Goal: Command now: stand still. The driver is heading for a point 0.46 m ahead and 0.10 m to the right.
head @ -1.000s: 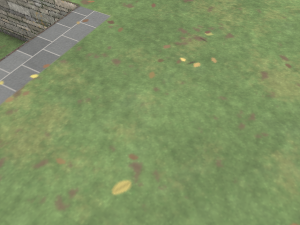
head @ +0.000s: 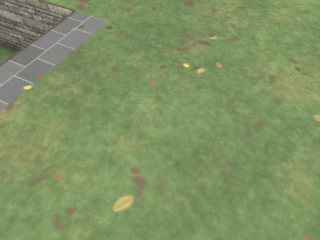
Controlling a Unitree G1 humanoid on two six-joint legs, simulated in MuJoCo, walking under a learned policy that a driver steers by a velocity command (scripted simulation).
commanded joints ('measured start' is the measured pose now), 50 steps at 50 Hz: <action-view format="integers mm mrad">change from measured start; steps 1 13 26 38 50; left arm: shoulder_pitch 42 76 105 125 102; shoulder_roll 100 82 66 55 156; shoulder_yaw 15 10 8 7 53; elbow -19 -1 9 13 -41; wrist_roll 0 -2 -3 -4 -38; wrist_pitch -6 -5 -4 -4 -50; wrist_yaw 3 4 5 6 -9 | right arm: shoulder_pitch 29 62 97 124 148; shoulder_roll -99 -84 -70 -59 1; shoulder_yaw -13 -4 2 5 3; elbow -17 1 7 7 -42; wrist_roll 0 1 2 3 35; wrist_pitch -6 -8 -9 -11 -103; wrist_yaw -3 -5 -8 -9 30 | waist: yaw -1 -1 -1 -1 -48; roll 0 -1 -2 -2 -166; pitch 0 8 15 20 136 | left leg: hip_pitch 8 -3 -12 -16 -111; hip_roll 15 13 12 12 10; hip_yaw -10 -4 0 3 64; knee -77 -77 -77 -75 123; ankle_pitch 142 133 128 127 -201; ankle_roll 23 21 19 17 125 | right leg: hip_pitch -42 -48 -53 -56 -203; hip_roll -18 -14 -11 -10 -264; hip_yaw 15 15 16 17 378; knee -94 -95 -95 -94 -287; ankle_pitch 120 116 117 119 -472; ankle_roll -15 -17 -20 -22 -204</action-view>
